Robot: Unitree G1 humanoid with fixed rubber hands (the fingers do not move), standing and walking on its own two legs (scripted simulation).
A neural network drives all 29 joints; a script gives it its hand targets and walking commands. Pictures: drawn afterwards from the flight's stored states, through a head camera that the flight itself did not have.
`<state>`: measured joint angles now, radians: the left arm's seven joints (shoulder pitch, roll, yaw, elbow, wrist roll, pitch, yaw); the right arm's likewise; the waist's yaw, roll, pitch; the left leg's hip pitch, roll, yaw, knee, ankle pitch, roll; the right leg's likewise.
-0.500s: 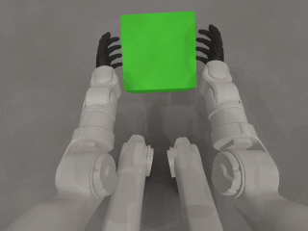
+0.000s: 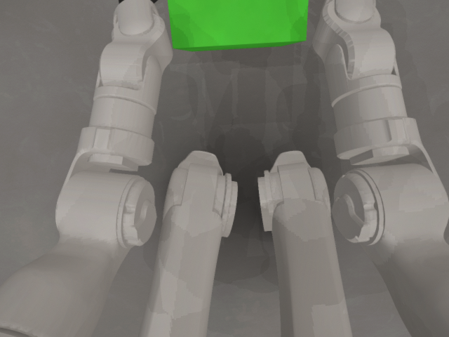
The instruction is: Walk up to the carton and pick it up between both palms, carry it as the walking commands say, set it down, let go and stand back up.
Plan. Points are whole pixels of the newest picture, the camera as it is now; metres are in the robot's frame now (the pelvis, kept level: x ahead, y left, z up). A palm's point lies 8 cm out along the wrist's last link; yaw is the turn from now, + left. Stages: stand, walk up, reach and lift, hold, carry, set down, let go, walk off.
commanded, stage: set down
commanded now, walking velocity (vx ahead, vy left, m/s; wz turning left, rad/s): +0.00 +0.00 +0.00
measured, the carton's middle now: out of the picture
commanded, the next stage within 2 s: none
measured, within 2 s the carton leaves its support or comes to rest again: rests again in 1.28 s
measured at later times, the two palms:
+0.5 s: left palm (166, 0) +0.55 +0.12 -0.23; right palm out of the picture +0.56 -0.14 -0.23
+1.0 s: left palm (175, 3) +0.54 +0.11 -0.23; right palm (359, 7) +0.54 -0.16 -0.23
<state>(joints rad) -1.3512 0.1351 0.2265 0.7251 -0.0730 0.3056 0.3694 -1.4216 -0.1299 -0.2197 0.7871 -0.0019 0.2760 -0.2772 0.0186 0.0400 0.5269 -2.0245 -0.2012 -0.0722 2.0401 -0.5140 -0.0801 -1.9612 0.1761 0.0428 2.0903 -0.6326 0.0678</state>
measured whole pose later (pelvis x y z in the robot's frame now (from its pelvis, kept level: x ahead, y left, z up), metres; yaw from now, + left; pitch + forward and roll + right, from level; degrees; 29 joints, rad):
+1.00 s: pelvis +0.01 +0.00 -0.06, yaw -2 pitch +29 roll +1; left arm -1.48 0.21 0.17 1.12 -0.04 0.24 0.16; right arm -1.45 -0.22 -0.22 1.07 0.01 0.21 -0.13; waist 0.01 -0.02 0.48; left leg -2.16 -0.10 -0.01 2.24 -0.59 -0.04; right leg -2.13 0.17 0.01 2.28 -0.67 0.04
